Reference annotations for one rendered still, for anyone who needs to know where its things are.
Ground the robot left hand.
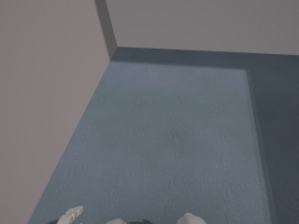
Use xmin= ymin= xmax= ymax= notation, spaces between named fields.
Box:
xmin=56 ymin=206 xmax=84 ymax=224

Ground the right robot thigh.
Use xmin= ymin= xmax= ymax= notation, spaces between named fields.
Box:
xmin=177 ymin=215 xmax=206 ymax=224

